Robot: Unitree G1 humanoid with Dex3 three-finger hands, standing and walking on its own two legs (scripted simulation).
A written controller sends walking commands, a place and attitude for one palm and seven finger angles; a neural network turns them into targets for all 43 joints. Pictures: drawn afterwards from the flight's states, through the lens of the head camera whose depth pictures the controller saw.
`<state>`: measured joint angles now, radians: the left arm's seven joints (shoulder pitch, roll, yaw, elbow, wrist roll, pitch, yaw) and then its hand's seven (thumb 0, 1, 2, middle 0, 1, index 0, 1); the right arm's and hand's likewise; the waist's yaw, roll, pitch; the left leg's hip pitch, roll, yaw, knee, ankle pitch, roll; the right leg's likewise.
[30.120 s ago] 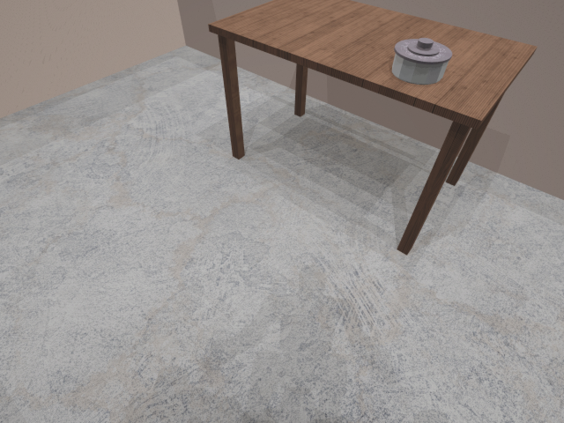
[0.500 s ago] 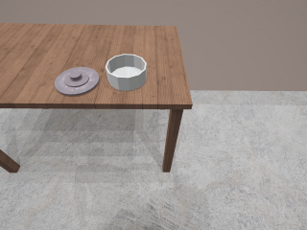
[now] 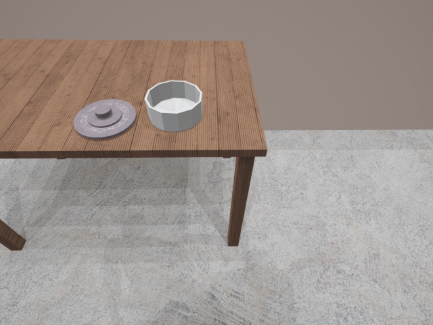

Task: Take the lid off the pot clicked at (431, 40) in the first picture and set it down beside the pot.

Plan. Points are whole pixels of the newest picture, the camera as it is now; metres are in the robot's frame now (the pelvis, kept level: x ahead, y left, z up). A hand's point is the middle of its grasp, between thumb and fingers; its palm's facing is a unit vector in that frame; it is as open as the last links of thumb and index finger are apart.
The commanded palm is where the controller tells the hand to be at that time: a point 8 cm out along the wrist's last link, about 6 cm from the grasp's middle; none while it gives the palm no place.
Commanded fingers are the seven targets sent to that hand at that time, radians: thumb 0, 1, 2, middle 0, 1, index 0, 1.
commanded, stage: stand and wait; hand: left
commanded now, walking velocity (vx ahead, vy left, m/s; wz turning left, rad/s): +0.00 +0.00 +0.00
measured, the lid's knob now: (103, 111) +0.67 +0.38 -0.02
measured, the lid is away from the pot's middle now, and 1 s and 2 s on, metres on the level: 0.21 0.21 0.21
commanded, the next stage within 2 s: none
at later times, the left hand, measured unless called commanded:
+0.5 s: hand out of the picture -0.01 +0.16 -0.18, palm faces +0.06 -0.98 -0.17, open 7.4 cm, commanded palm none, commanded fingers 0.00 0.90 0.90 -0.20 -0.30 -0.20 -0.30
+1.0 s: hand out of the picture +0.00 +0.16 -0.18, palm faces +0.06 -0.98 -0.18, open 7.4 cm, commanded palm none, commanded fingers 0.00 0.90 0.90 -0.20 -0.30 -0.20 -0.30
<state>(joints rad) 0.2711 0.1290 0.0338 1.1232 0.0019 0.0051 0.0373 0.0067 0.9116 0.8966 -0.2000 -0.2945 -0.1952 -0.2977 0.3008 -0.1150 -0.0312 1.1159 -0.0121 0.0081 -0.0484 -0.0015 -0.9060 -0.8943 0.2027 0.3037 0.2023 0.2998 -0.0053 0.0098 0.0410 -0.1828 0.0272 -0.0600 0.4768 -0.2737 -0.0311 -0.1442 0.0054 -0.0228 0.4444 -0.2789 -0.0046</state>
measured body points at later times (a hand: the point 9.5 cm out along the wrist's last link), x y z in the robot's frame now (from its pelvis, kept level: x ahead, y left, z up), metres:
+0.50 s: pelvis +0.00 +0.00 +0.00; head +0.01 +0.00 +0.45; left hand -0.01 +0.22 -0.16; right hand -0.02 -0.21 -0.16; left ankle -0.01 +0.14 -0.74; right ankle -0.02 -0.12 -0.74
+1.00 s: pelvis +0.00 +0.00 +0.00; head +0.01 +0.00 +0.45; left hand +0.00 +0.22 -0.16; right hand -0.02 -0.21 -0.16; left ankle -0.01 +0.14 -0.74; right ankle -0.02 -0.12 -0.74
